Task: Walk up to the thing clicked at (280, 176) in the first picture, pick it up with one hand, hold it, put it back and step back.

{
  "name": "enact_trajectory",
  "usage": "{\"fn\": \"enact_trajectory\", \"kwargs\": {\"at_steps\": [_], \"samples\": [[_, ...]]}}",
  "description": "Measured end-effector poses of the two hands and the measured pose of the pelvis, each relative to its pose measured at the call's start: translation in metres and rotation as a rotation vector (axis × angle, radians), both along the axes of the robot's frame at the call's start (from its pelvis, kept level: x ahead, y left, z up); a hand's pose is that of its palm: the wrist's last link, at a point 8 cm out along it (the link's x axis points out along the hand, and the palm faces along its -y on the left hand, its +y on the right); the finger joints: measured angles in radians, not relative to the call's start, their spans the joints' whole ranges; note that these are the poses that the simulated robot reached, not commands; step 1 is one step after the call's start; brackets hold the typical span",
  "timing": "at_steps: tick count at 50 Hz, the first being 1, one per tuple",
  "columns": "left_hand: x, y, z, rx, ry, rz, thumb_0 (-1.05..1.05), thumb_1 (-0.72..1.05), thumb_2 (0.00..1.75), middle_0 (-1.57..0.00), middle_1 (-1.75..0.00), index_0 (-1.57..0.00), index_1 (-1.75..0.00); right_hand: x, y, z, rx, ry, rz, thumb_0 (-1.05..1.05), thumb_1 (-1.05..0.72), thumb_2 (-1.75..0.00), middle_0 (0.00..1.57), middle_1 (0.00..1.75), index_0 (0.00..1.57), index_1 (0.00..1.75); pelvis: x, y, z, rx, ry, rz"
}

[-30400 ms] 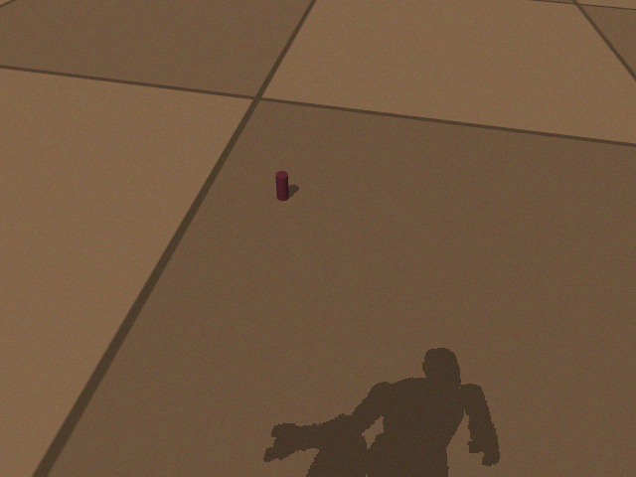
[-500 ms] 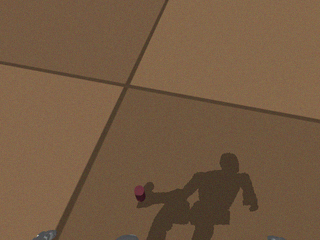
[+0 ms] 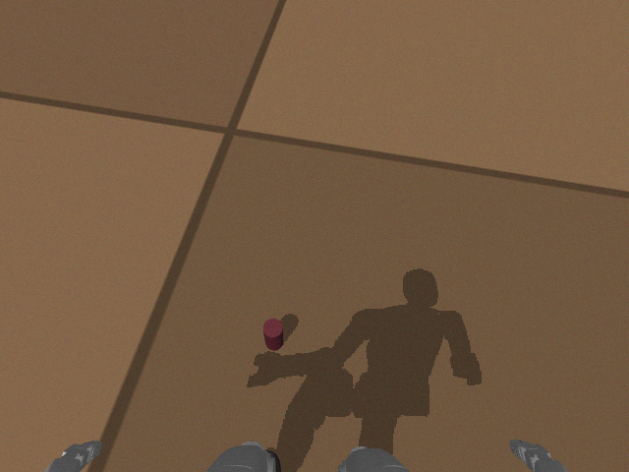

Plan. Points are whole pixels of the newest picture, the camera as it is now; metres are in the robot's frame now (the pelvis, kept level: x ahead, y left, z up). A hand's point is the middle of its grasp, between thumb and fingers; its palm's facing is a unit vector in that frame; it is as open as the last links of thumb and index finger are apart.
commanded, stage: step back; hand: left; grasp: from the side
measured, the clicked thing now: (273, 335) +0.49 +0.08 -0.69
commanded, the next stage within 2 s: none
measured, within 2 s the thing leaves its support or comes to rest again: neither
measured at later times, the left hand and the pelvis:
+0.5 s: hand out of the picture -0.01 +0.28 -0.15, palm faces +0.02 -0.93 -0.36, open 7.3 cm; pelvis -0.13 +0.01 +0.00, yaw +2 degrees
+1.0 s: hand out of the picture -0.20 +0.23 -0.13, palm faces -0.03 -0.91 -0.41, open 7.3 cm; pelvis -0.29 -0.03 +0.00, yaw -1 degrees
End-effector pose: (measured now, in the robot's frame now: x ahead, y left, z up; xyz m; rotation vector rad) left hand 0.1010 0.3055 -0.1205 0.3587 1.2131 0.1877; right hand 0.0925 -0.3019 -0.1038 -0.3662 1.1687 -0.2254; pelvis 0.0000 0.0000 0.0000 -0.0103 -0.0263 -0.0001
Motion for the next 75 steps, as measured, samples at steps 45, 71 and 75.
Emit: {"fn": "enact_trajectory", "kwargs": {"at_steps": [45,71,75], "samples": [[-0.294,-0.028,0.020,0.026,-0.003,-0.008,0.00,0.91,0.90,-0.20,-0.30,-0.21,-0.30,-0.263,-0.052,0.000,-0.020,-0.064,-0.031,0.01,-0.91,-0.90,0.20,0.30,0.21,0.30,-0.265,-0.030,-0.002,0.026,-0.027,-0.052],[-0.449,-0.042,0.003,0.001,-0.043,-0.004,0.00,0.91,0.90,-0.20,-0.30,-0.20,-0.30,-0.423,-0.060,0.021,-0.062,-0.091,0.061,0.01,-0.90,-0.90,0.20,0.30,0.21,0.30,-0.448,-0.052,-0.002,-0.012,0.000,-0.020],[-0.498,-0.057,-0.001,0.022,-0.009,-0.004,0.00,0.91,0.90,-0.20,-0.29,-0.20,-0.30,-0.444,-0.086,0.009,-0.055,-0.128,0.061,0.00,-0.90,-0.90,0.20,0.30,0.21,0.30,-0.483,-0.069,-0.013,-0.012,0.000,-0.041]]}}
